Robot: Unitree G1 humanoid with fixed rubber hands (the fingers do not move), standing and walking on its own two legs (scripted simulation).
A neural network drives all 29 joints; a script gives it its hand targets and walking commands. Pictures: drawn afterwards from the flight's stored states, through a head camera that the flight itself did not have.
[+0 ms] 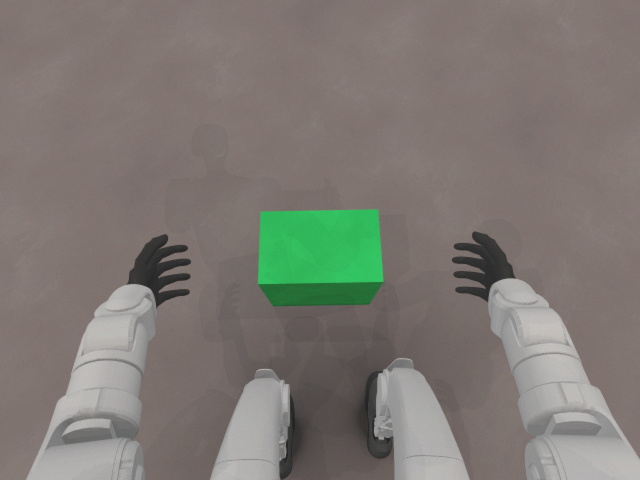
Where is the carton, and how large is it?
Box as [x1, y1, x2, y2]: [258, 209, 382, 305]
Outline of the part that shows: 377,209 260,212 258,284 273,305 368,304 382,282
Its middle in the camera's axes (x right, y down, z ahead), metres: +0.00 +0.05 +1.00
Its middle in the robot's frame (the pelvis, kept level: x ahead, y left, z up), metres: +0.51 +0.02 -0.54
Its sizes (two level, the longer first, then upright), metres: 0.273 0.172 0.275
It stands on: the floor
